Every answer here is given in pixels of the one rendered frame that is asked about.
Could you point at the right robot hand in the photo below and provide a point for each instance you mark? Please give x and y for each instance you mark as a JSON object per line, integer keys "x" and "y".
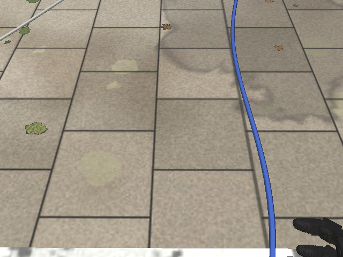
{"x": 327, "y": 230}

